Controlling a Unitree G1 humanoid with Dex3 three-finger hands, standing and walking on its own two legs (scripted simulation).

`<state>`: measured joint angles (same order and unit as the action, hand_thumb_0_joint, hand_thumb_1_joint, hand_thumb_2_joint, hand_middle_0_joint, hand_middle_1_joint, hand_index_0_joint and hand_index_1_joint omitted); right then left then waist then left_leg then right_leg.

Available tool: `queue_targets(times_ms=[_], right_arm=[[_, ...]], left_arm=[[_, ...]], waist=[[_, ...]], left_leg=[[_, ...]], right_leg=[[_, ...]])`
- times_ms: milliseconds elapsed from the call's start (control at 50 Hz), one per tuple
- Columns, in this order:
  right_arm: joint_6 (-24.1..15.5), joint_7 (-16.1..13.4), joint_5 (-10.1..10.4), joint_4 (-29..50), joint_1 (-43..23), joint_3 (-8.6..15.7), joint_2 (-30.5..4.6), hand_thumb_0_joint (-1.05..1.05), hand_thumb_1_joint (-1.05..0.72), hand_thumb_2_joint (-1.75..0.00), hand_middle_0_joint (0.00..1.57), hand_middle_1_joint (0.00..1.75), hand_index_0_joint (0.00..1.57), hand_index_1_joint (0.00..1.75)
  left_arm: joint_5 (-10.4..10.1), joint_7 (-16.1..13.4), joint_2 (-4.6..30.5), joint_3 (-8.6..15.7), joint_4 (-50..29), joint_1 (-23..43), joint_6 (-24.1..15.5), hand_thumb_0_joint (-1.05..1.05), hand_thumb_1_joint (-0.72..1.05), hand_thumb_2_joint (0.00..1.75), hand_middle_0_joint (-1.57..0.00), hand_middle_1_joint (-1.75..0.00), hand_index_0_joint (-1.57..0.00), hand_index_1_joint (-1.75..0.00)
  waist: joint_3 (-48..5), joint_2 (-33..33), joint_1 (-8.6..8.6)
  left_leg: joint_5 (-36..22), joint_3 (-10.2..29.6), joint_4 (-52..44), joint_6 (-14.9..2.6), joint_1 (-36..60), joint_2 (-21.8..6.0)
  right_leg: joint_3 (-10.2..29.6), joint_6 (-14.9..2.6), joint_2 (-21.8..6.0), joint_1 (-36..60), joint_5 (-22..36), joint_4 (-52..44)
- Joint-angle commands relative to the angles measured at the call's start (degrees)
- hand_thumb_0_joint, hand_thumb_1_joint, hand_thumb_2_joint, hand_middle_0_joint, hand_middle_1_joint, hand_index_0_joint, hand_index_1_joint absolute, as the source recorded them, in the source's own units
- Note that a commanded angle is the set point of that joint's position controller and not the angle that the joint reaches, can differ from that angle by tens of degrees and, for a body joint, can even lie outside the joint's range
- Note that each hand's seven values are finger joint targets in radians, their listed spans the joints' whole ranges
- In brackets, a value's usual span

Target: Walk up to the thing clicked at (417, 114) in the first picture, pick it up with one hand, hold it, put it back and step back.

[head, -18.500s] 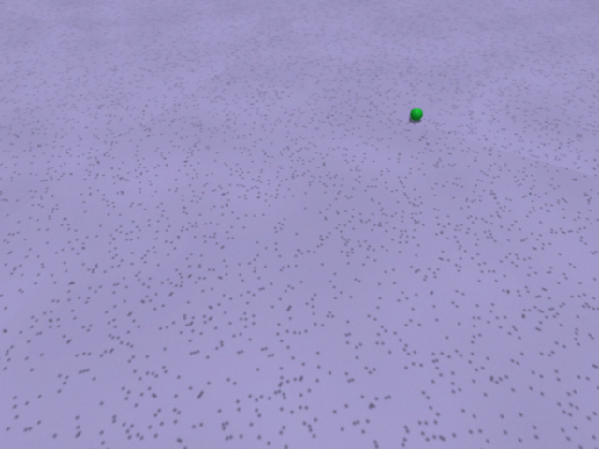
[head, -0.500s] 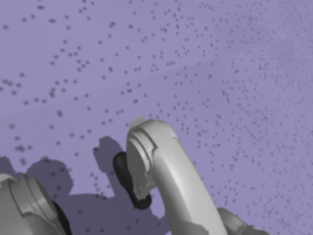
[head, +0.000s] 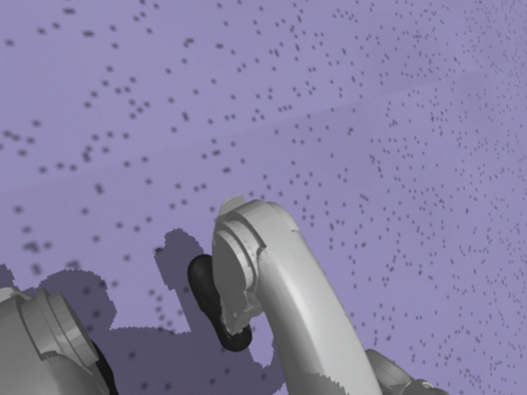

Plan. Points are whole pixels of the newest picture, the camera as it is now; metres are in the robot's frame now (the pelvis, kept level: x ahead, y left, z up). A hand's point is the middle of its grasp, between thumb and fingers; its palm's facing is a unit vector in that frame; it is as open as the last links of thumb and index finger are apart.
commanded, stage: settle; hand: left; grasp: from above
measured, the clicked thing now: out of the picture +0.48 +0.30 -0.28
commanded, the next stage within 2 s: lift in 0.84 s
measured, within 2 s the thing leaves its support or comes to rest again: leaves its support in 0.16 s
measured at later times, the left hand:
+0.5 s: hand out of the picture +0.47 +0.31 -0.18, palm faces -0.40 -0.13 -0.91, open 8.9 cm
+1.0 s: hand out of the picture +0.47 +0.30 -0.11, palm faces -0.41 -0.10 -0.91, open 8.9 cm
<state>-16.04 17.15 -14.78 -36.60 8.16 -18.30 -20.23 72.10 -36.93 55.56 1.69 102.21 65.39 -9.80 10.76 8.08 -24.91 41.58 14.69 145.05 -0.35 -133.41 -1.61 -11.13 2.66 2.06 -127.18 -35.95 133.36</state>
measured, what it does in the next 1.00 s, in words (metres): stands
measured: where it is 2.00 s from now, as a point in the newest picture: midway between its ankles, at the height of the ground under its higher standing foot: (171, 360)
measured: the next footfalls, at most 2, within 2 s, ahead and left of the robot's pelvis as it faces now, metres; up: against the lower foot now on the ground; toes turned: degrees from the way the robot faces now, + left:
none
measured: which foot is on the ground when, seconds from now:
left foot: down 0.00-1.00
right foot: down 0.00-1.00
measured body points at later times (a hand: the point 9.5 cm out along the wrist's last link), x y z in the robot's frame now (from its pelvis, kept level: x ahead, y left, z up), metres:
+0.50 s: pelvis +0.01 +0.00 +0.01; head +0.25 +0.10 +0.37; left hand +0.49 +0.31 -0.13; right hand +0.05 -0.26 -0.07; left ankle +0.06 +0.12 -0.28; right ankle +0.12 -0.12 -0.28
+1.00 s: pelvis +0.00 -0.01 +0.03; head +0.23 +0.07 +0.41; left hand +0.49 +0.31 -0.06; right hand +0.07 -0.27 -0.08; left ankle +0.06 +0.12 -0.28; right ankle +0.12 -0.12 -0.28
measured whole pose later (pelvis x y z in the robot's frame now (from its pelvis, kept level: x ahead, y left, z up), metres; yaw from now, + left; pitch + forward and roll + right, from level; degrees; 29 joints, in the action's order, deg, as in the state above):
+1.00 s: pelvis +0.00 -0.01 +0.03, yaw +7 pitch +34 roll -8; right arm -3.1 9.8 -7.2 -40.7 11.2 -5.3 -16.6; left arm 67.8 -18.2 39.2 -0.3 82.1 61.1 -5.2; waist -3.3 -1.5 -15.9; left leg 39.0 7.2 136.4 0.2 -132.1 -0.9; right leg -5.1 0.8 -0.1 -129.0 -36.5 130.9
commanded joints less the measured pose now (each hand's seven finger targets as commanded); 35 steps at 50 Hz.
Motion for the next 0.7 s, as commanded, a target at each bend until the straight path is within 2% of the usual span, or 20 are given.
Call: queue_targets(times_ms=[0, 20, 60, 80, 120, 160, 200, 220, 240, 260, 280, 320, 340, 360, 400, 440, 460, 500, 540, 680], right_arm=[[-0.8, 0.0, -0.1, -1.2, 11.1, 5.3, -19.4, 0.00, -0.91, -0.90, 0.20, 0.30, 0.20, 0.30], [-0.5, -0.3, 0.4, -1.7, 11.9, 6.1, -20.0, 0.00, -0.91, -0.90, 0.20, 0.30, 0.20, 0.30], [-0.4, 0.0, 0.4, -2.2, 12.6, 6.8, -19.9, 0.00, -0.91, -0.90, 0.20, 0.30, 0.20, 0.30], [-0.5, 0.1, 0.6, -2.1, 11.5, 7.0, -19.5, 0.00, -0.91, -0.90, 0.20, 0.30, 0.20, 0.30], [-0.1, 0.1, 0.8, -2.3, 12.8, 7.6, -19.5, 0.00, -0.91, -0.90, 0.20, 0.30, 0.20, 0.30], [0.1, 0.3, 1.1, -1.8, 11.7, 8.2, -18.7, 0.00, -0.91, -0.90, 0.20, 0.30, 0.20, 0.30], [0.7, 0.2, 1.6, -1.8, 11.7, 9.2, -18.7, 0.00, -0.91, -0.90, 0.20, 0.30, 0.20, 0.30], [1.0, 0.2, 1.8, -2.5, 13.6, 9.8, -18.7, 0.00, -0.91, -0.90, 0.20, 0.30, 0.20, 0.30], [1.4, 0.3, 2.2, -2.5, 13.7, 10.4, -18.1, 0.00, -0.91, -0.90, 0.20, 0.30, 0.20, 0.30], [1.6, 0.7, 2.6, -2.5, 12.6, 10.4, -17.0, 0.00, -0.91, -0.90, 0.20, 0.30, 0.20, 0.30], [2.2, 0.6, 2.6, -4.0, 14.2, 11.1, -17.7, 0.00, -0.91, -0.90, 0.20, 0.30, 0.20, 0.30], [2.8, 0.8, 3.4, -3.0, 13.9, 12.0, -16.8, 0.00, -0.91, -0.90, 0.20, 0.30, 0.20, 0.30], [3.5, 0.7, 3.6, -4.1, 15.2, 12.4, -16.6, 0.00, -0.91, -0.90, 0.20, 0.30, 0.20, 0.30], [4.1, 0.4, 4.1, -3.6, 15.3, 13.4, -16.8, 0.00, -0.90, -0.90, 0.20, 0.30, 0.20, 0.30], [4.8, 0.5, 4.6, -3.7, 15.2, 13.7, -15.6, 0.00, -0.90, -0.90, 0.20, 0.30, 0.20, 0.30], [5.9, 0.0, 5.1, -3.6, 15.4, 14.3, -15.3, 0.00, -0.90, -0.90, 0.20, 0.30, 0.20, 0.30], [6.4, -0.5, 5.4, -4.1, 16.6, 14.9, -15.8, 0.00, -0.90, -0.90, 0.20, 0.30, 0.20, 0.30], [7.7, -1.2, 5.7, -4.3, 16.2, 15.3, -14.5, 0.00, -0.90, -0.90, 0.20, 0.30, 0.20, 0.30], [8.4, -2.1, 6.0, -3.2, 15.1, 15.3, -13.9, 0.00, -0.90, -0.90, 0.20, 0.30, 0.20, 0.30], [10.2, -5.3, 6.6, -3.4, 14.2, 15.9, -12.3, 0.00, -0.90, -0.90, 0.20, 0.30, 0.20, 0.30]], left_arm=[[-1.2, -2.3, 8.3, 0.0, -7.3, 16.1, 1.1, 0.00, 0.61, 0.79, -0.85, -0.99, -0.94, -0.90], [-1.3, -2.7, 11.2, 2.2, -8.6, 17.4, 1.4, 0.00, 0.59, 0.82, -0.86, -0.98, -0.94, -0.91], [-1.4, -2.3, 11.6, 3.6, -10.1, 18.4, 2.2, 0.00, 0.62, 0.80, -0.88, -0.97, -0.96, -0.89], [-1.6, -1.8, 8.7, 1.9, -8.5, 17.2, 2.7, 0.00, 0.62, 0.83, -0.90, -0.96, -0.97, -0.90], [-1.1, -1.4, 10.6, 3.8, -12.4, 17.5, 2.9, 0.00, 0.62, 0.80, -0.89, -0.97, -0.97, -0.89], [-1.7, 0.0, 7.4, 1.9, -11.9, 15.9, 3.5, 0.00, 0.62, 0.79, -0.89, -0.96, -0.97, -0.89], [-1.9, 0.9, 8.2, 2.6, -15.0, 14.7, 4.0, 0.00, 0.62, 0.79, -0.88, -0.96, -0.96, -0.88], [-1.9, 1.1, 10.7, 5.2, -18.7, 15.8, 4.2, 0.00, 0.62, 0.77, -0.88, -0.95, -0.96, -0.87], [-2.4, 1.7, 9.0, 5.2, -20.1, 14.4, 4.5, 0.00, 0.64, 0.77, -0.88, -0.97, -0.97, -0.88], [-3.5, 2.8, 3.8, 2.5, -18.1, 13.0, 4.7, 0.00, 0.65, 0.78, -0.90, -0.96, -0.98, -0.88], [-3.2, 3.0, 7.0, 4.9, -17.8, 11.7, 5.1, 0.00, 0.65, 0.78, -0.89, -0.96, -0.98, -0.88], [-3.6, 5.6, 1.8, 2.4, -19.8, 11.7, 5.5, 0.00, 0.63, 0.75, -0.87, -0.95, -0.96, -0.86], [-3.8, 6.3, 3.9, 4.1, -18.9, 9.7, 5.9, 0.00, 0.62, 0.77, -0.85, -0.97, -0.94, -0.88], [-4.4, 7.1, 1.6, 3.2, -22.3, 10.3, 5.9, 0.00, 0.62, 0.77, -0.86, -0.97, -0.94, -0.88], [-5.7, 9.1, -3.8, 0.1, -23.0, 11.6, 5.9, 0.00, 0.63, 0.77, -0.85, -0.98, -0.94, -0.89], [-5.8, 11.1, -4.0, -0.9, -23.1, 10.8, 5.7, 0.00, 0.62, 0.78, -0.85, -1.00, -0.94, -0.90], [-5.8, 11.5, 0.3, 2.0, -24.3, 10.2, 5.6, 0.00, 0.61, 0.78, -0.84, -0.99, -0.93, -0.90], [-6.4, 13.1, -3.3, 0.3, -24.4, 12.4, 5.0, 0.00, 0.63, 0.81, -0.87, -0.97, -0.95, -0.89], [-5.2, 13.9, -3.2, -1.0, -29.1, 16.6, 4.0, 0.00, 0.65, 0.80, -0.88, -0.97, -0.96, -0.89], [-3.1, 14.8, -1.9, -0.1, -26.1, 16.3, 2.7, 0.00, 0.65, 0.77, -0.88, -0.95, -0.96, -0.87]], waist=[[-35.1, -32.1, -4.62], [-37.2, -33.3, -3.71], [-39.3, -35.7, -3.03], [-37.8, -35.1, -3.26], [-40.9, -37.8, -2.25], [-41.6, -38.5, -1.78], [-43.4, -37.2, -0.29], [-46.5, -39.6, 0.49], [-48.6, -40.6, 1.62], [-46.3, -39.5, 1.24], [-47.2, -37.8, 1.29], [-45.8, -35.7, 1.42], [-46.1, -34.4, 1.83], [-48.0, -34.2, 2.97], [-46.1, -33.5, 2.52], [-45.1, -29.2, 2.39], [-47.2, -28.7, 4.01], [-47.1, -27.4, 3.76], [-48.0, -28.3, 4.00], [-47.8, -26.4, 6.03]], left_leg=[[-13.2, -5.0, -15.5, 0.61, 27.9, -1.4], [-13.1, -5.2, -16.2, 0.58, 28.3, -1.4], [-13.9, -5.2, -16.5, 0.86, 29.7, -1.5], [-12.7, -5.2, -16.6, 0.95, 29.0, -1.5], [-14.3, -5.4, -17.2, 1.14, 30.7, -1.4], [-13.9, -5.8, -17.5, 1.14, 31.2, -1.3], [-14.2, -6.3, -17.4, 0.79, 30.3, -1.0], [-16.7, -6.7, -17.4, 0.91, 32.2, -0.8], [-17.9, -6.7, -17.6, 1.07, 33.4, -0.8], [-17.2, -6.8, -17.8, 1.03, 31.9, -0.9], [-17.8, -7.3, -17.6, 0.62, 30.7, -0.7], [-17.8, -7.9, -17.1, 0.22, 28.6, -0.4], [-18.0, -8.5, -17.1, -0.07, 27.9, -0.3], [-17.5, -8.6, -17.9, -0.19, 27.5, -0.1], [-15.6, -8.6, -19.0, -0.17, 27.1, 0.1], [-12.8, -9.1, -18.6, -0.85, 23.4, 0.3], [-12.5, -9.2, -19.1, -0.87, 24.0, 0.6], [-10.1, -9.0, -19.2, -0.72, 22.7, 0.7], [-9.5, -9.2, -19.5, -0.60, 23.9, 0.9], [-6.5, -10.2, -21.5, -0.53, 24.3, 1.9]], right_leg=[[-5.0, -3.28, 2.8, 21.5, 15.6, -10.4], [-4.6, -3.47, 3.0, 22.2, 15.3, -11.0], [-4.4, -3.78, 2.6, 21.8, 15.6, -10.4], [-4.3, -3.90, 2.6, 20.9, 14.7, -10.0], [-4.5, -4.14, 2.4, 21.2, 15.4, -10.0], [-4.3, -4.49, 2.6, 20.6, 14.9, -9.8], [-3.7, -4.40, 2.6, 21.1, 15.3, -10.4], [-3.6, -4.48, 2.3, 21.8, 16.9, -10.1], [-3.5, -4.71, 2.2, 21.5, 17.5, -9.6], [-3.5, -4.90, 2.3, 19.5, 16.7, -9.4], [-3.4, -4.54, 2.4, 20.7, 17.6, -10.3], [-2.9, -4.61, 2.4, 18.6, 17.1, -10.4], [-2.4, -4.45, 2.5, 20.7, 17.7, -11.0], [-2.0, -4.57, 2.3, 20.3, 17.0, -11.5], [-1.8, -4.82, 1.9, 18.2, 15.1, -11.7], [-0.8, -4.58, 2.3, 19.6, 12.7, -13.0], [-0.6, -4.54, 1.8, 20.2, 12.0, -13.3], [0.4, -5.06, 1.8, 19.4, 8.5, -13.1], [0.7, -5.23, 1.8, 18.8, 7.6, -13.4], [2.1, -5.48, 1.2, 17.2, 3.4, -14.0]])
